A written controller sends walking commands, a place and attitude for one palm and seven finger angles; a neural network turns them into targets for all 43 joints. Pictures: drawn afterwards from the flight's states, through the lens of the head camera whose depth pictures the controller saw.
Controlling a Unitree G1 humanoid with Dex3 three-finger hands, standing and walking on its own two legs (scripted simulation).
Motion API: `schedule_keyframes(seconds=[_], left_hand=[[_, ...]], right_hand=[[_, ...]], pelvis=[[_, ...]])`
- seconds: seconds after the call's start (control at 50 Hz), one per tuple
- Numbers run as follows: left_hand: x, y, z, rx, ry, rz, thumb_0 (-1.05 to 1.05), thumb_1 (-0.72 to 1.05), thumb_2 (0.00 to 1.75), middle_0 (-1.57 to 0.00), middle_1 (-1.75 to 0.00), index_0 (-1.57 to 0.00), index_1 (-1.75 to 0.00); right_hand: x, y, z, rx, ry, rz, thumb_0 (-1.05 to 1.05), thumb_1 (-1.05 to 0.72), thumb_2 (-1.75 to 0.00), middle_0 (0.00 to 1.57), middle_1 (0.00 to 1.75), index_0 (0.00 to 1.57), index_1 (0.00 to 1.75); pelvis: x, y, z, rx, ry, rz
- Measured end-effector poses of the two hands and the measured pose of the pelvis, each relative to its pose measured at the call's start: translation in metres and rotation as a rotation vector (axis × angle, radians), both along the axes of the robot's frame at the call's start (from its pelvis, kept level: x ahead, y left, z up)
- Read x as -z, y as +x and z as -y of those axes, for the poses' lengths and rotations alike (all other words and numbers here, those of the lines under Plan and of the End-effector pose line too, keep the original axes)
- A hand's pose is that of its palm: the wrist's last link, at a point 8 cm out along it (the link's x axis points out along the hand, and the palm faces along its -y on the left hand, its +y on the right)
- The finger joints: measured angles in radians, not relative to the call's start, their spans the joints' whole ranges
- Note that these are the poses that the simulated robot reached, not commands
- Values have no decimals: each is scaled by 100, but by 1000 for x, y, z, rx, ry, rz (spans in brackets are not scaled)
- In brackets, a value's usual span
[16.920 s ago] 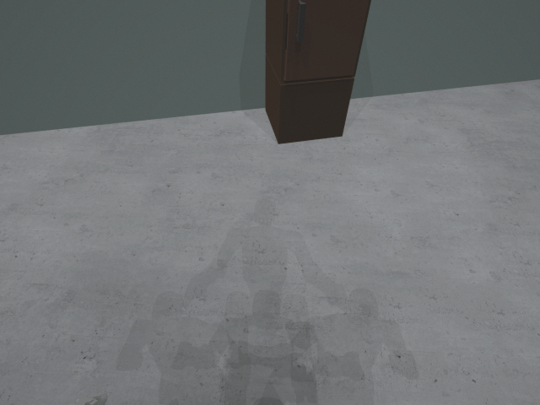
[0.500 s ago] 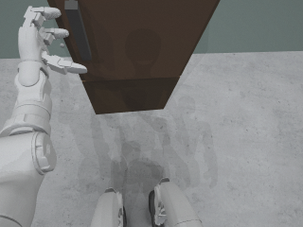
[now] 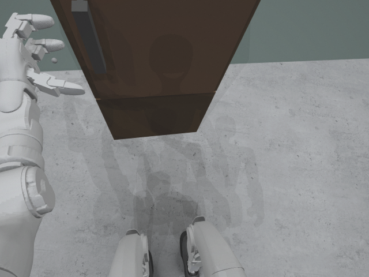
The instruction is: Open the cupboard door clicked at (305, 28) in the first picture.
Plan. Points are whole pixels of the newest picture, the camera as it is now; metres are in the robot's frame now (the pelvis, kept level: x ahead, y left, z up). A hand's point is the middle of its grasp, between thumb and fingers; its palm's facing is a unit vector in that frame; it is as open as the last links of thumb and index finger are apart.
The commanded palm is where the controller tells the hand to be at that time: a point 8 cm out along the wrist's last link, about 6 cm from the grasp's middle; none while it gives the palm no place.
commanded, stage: move the hooked fingers beside the handle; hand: left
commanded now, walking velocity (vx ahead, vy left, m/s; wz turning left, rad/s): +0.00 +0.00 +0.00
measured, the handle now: (91, 34) +0.59 +0.13 +0.06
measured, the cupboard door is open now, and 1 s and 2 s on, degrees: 0 0 0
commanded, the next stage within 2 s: slide the fingers in behind the handle in 0.62 s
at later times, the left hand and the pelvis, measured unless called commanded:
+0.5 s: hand (59, 59) +0.54 +0.19 +0.05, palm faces +0.04 -1.00 -0.02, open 14.0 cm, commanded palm +0.53 +0.22 +0.04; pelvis +0.00 +0.01 +0.00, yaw +0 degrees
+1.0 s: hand (73, 59) +0.54 +0.17 +0.05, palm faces +0.03 -1.00 -0.02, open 14.0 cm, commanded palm +0.52 +0.20 +0.04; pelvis +0.00 +0.00 +0.00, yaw +0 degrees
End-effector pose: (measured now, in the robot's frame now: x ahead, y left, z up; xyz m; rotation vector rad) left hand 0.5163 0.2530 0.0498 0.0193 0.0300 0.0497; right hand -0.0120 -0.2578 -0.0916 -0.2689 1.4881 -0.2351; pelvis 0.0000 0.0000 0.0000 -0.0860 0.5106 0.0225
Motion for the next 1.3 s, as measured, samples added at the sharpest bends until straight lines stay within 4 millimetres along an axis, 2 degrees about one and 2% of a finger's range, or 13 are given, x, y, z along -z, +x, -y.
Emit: schedule_keyframes(seconds=[0.24, 0.48, 0.62, 1.0, 1.3], left_hand=[[3, 4, 10, 14, -14, -3, -1, -50, 30, -30, -120, -30, -120], [2, 5, 7, 7, -1, -4, -1, -50, 30, -30, -120, -30, -120], [1, 5, 7, 8, -1, 5, -1, -50, 30, -30, -120, -30, -120], [1, 4, 33, 18, 3, 7, -1, -50, 30, -30, -120, -30, -120], [4, 6, 48, 5, -2, 3, -1, -50, 30, -30, -120, -30, -121]], right_hand=[[-2, -1, -2, -6, -18, 4, 0, -91, -90, 20, 30, 21, 30], [1, -10, -12, 14, 8, -15, 0, -90, -90, 20, 30, 21, 30], [0, -12, -12, 12, 6, -23, 0, -90, -90, 20, 30, 21, 30], [1, -1, -2, 0, 7, 5, 0, -91, -90, 20, 30, 21, 30], [6, -5, 0, 2, 24, 3, 0, -91, -90, 20, 30, 21, 30]], pelvis=[[2, -2, -5, -6, -9, -3], [2, -2, -7, 1, -8, -2], [2, -1, -7, -2, -9, -6], [0, 0, -1, -4, 1, 2], [3, -2, 5, -1, 10, -4]])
